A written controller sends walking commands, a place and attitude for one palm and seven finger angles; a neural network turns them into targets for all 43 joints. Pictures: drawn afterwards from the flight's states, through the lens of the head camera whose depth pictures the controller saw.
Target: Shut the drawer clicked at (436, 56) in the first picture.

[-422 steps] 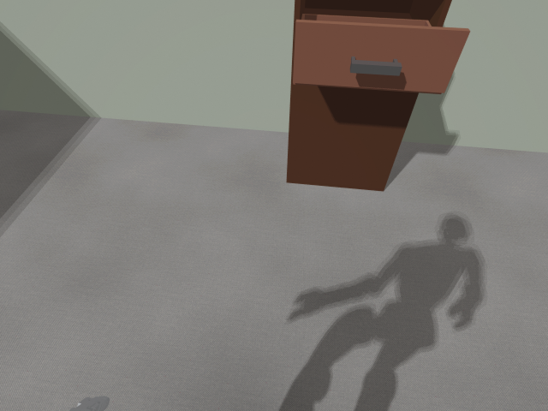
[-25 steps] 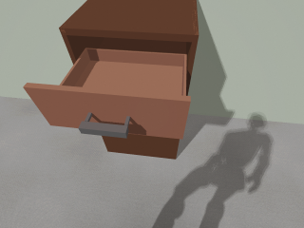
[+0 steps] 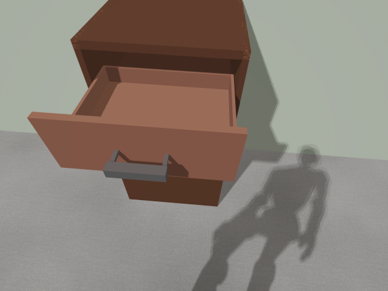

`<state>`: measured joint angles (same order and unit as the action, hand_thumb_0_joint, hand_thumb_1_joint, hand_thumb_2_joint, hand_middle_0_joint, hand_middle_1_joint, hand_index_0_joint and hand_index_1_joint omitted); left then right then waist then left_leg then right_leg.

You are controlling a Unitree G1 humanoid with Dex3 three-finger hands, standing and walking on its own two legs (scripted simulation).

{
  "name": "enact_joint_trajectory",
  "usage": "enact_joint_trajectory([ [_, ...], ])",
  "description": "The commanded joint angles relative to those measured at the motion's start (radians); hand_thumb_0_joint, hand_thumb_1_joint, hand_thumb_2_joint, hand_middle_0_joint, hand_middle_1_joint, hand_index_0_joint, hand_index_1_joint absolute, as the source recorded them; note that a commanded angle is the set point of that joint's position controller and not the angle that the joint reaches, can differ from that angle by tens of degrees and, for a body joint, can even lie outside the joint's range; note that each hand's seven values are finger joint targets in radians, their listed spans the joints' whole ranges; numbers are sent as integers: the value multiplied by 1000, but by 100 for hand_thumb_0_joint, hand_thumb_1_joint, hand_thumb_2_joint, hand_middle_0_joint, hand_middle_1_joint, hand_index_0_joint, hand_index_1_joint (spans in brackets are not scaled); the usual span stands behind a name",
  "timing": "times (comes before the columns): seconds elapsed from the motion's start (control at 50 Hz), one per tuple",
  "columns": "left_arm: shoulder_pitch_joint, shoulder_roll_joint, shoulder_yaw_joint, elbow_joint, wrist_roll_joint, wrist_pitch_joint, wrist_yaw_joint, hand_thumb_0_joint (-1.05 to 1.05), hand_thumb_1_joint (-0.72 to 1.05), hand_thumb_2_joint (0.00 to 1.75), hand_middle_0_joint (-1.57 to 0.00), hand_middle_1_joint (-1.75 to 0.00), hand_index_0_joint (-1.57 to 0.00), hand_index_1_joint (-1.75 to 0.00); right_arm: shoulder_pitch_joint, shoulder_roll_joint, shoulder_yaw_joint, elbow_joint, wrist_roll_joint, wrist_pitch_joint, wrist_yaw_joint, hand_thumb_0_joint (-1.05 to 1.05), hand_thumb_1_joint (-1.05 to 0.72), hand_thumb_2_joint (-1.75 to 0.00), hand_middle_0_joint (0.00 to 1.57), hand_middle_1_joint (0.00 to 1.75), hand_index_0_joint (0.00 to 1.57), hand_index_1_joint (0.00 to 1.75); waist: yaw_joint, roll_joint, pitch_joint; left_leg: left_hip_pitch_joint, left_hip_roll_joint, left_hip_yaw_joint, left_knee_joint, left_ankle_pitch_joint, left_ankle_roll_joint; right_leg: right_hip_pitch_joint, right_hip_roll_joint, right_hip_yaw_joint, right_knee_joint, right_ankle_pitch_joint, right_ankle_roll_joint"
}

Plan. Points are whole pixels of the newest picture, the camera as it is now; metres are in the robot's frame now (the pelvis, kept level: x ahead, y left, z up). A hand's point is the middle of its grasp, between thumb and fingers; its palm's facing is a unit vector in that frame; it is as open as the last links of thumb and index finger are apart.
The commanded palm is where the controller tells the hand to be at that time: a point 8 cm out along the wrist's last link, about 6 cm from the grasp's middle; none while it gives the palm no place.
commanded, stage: look again from close up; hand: left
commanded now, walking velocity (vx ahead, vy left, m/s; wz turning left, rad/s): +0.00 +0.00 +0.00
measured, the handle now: (138, 163) +0.37 +0.16 +0.04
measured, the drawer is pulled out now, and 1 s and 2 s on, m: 0.30 0.30 0.30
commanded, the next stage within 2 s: shuffle to correct the standing spot in 0.50 s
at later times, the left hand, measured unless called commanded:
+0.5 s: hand out of the picture +0.01 +0.18 -0.18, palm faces +0.00 -0.98 -0.21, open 7.4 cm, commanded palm none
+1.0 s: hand out of the picture -0.02 +0.16 -0.19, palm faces +0.02 -0.99 -0.17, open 7.4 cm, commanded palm none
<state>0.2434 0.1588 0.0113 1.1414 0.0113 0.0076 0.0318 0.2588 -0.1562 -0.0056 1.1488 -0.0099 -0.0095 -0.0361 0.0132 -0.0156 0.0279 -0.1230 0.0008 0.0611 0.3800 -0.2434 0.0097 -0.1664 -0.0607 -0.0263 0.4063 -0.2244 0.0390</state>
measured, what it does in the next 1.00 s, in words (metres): stands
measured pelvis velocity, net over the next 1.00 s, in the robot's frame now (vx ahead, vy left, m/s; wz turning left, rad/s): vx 0.02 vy -0.01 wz -0.01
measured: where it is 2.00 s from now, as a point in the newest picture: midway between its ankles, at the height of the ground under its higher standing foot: outside the picture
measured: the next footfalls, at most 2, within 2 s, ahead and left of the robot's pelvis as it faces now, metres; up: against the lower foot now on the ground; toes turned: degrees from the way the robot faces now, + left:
none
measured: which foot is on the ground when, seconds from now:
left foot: down 0.00-1.00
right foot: down 0.00-1.00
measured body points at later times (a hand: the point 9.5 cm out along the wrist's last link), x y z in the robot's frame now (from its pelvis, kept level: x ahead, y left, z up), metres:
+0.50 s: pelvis -0.02 +0.00 -0.01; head -0.01 +0.01 +0.44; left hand +0.01 +0.23 -0.16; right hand +0.00 -0.22 -0.16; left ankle -0.02 +0.11 -0.74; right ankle -0.01 -0.14 -0.74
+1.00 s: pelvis +0.02 -0.01 -0.01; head +0.03 +0.00 +0.44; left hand -0.02 +0.21 -0.18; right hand -0.01 -0.23 -0.17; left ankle -0.02 +0.11 -0.74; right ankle -0.01 -0.14 -0.74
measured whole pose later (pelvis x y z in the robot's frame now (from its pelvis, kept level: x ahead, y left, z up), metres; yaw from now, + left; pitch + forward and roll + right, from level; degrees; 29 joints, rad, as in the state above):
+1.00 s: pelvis +0.02 -0.01 -0.01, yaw -1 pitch -1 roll +0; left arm 0.37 0.15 0.01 1.11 0.02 -0.02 0.02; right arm 0.32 -0.13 0.00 1.14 -0.02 -0.02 -0.02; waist 0.00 -0.02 0.04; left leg -0.16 0.03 0.07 0.56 -0.37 0.00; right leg -0.21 -0.04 -0.02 0.57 -0.34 0.02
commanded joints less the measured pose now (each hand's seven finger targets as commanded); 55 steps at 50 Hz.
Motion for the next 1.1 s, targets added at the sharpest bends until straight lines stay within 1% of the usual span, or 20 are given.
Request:
enact_joint_trajectory([
  [0.0,73,85,11,-12,-2,-12,4,0,90,90,-20,-30,-20,-30,55,-82,-16,-19,4,-18,-2,0,-90,-90,20,30,20,30,1,31,18,-28,104,-94,-82,196,1,6,-58,38,-53,140,-35],
  [0.02,121,111,-5,2,13,-40,45,0,90,90,-20,-30,-20,-30,-3,-132,-10,-91,11,-31,13,0,-90,-90,20,30,20,30,13,20,59,-111,124,-60,107,314,-14,-23,-86,68,-13,339,-48],
  [0.04,105,147,-4,-8,5,-45,39,0,90,90,-20,-30,-20,-30,5,-107,-10,-97,6,-30,13,0,-90,-90,20,30,20,30,-10,40,28,-84,91,-58,68,303,-19,-10,-99,65,52,491,-71],
  [0.06,121,138,-4,-36,-2,-43,39,0,90,90,-20,-30,-20,-30,88,-85,-14,-98,-2,-36,12,0,-90,-90,20,30,20,30,-16,35,-100,-59,98,-63,84,237,-5,58,-96,63,89,394,-83],
  [0.08,109,128,-6,-46,-5,-40,35,0,90,90,-20,-30,-20,-30,83,-87,-17,-99,1,-34,10,0,-90,-90,20,30,20,30,-16,38,-149,-47,101,-67,91,216,4,65,-86,63,90,315,-80],
  [0.12,79,121,-8,-66,-2,-38,26,0,90,90,-20,-30,-20,-30,69,-90,-19,-107,5,-22,11,0,-90,-90,20,30,20,30,-17,-16,-75,-88,95,-81,73,139,10,5,-69,53,61,173,-70],
  [0.16,64,116,-10,-82,1,-31,20,0,90,90,-20,-30,-20,-30,67,-89,-15,-112,1,-16,13,0,-90,-90,20,30,20,30,-18,-5,25,-131,92,-90,49,98,11,-47,-55,59,41,79,-70],
  [0.2,67,115,-10,-86,2,-32,18,0,90,90,-20,-30,-20,-30,69,-89,-14,-113,2,-16,16,0,-90,-90,20,30,20,30,-19,3,57,-141,87,-93,36,77,13,-67,-51,64,32,48,-68],
  [0.32,69,112,-8,-105,1,-31,16,0,90,90,-20,-30,-20,-30,65,-95,-13,-110,2,-17,19,0,-90,-90,20,30,20,30,-22,-1,54,-125,84,-95,11,52,13,-61,-44,67,16,26,-61],
  [0.34,68,114,-9,-111,2,-28,15,0,90,90,-20,-30,-20,-30,64,-91,-14,-109,1,-17,19,0,-90,-90,20,30,20,30,-20,33,63,-125,85,-96,-4,43,15,-65,-40,65,15,14,-62],
  [0.42,74,112,-9,-111,2,-31,14,0,90,90,-20,-30,-20,-30,52,-100,-11,-105,1,-18,20,0,-90,-90,20,30,20,30,-18,-5,48,-107,83,-90,-7,58,13,-54,-48,67,3,41,-57],
  [0.58,89,110,-12,-103,3,-31,12,0,90,90,-20,-30,-20,-30,34,-102,-8,-90,3,-18,21,0,-90,-90,20,30,20,30,-15,14,49,-94,86,-88,-34,38,11,-50,-50,71,-22,41,-51],
  [0.64,102,107,-10,-93,7,-28,6,0,90,90,-20,-30,-20,-30,51,-105,-9,-72,-2,-12,23,0,-90,-90,20,30,20,30,-20,12,49,-89,89,-94,-56,-136,17,-59,-32,55,-19,-112,-57],
  [0.68,107,103,-8,-94,13,-23,2,0,90,90,-20,-30,-20,-30,46,-118,-16,-72,-6,-2,25,0,-90,-90,20,30,20,30,-20,32,109,-137,99,-116,-83,-287,24,-109,-20,44,-8,-223,-60],
  [0.74,130,94,-5,-96,15,-24,-4,0,90,90,-20,-30,-20,-30,57,-119,-23,-75,-8,-1,26,0,-90,-90,20,30,20,30,-20,62,136,-155,112,-135,-104,-333,41,-131,0,24,22,-230,-68],
  [0.78,148,86,-3,-91,15,-31,-6,0,90,90,-20,-30,-20,-30,57,-117,-26,-77,-8,-5,26,0,-90,-90,20,30,20,30,-14,46,147,-165,114,-137,-82,-304,46,-128,-3,32,33,-191,-76],
  [0.9,187,92,8,-62,7,-47,-6,0,90,90,-20,-30,-20,-30,94,-82,-19,-54,-4,-31,16,0,-90,-90,20,30,20,30,-16,-11,49,-91,89,-51,82,36,43,-55,-33,56,64,43,-99],
  [0.94,196,97,12,-53,5,-47,-6,0,90,90,-20,-30,-20,-30,100,-73,-18,-48,-4,-36,12,0,-90,-90,20,30,20,30,-16,-26,34,-87,84,-30,113,86,40,-28,-38,53,82,128,-106],
  [1.02,211,103,21,-37,4,-46,-3,0,90,90,-20,-30,-20,-30,97,-64,-17,-40,-6,-36,7,0,-90,-90,20,30,20,30,-15,-28,35,-110,70,-2,173,104,30,2,-53,70,108,228,-123],
  [1.08,193,94,25,-42,6,-43,-3,0,90,90,-20,-30,-20,-30,119,-70,-23,-29,-6,-37,1,0,-90,-90,20,30,20,30,-29,15,29,-67,91,-16,167,219,34,-16,-30,30,175,297,-119],
])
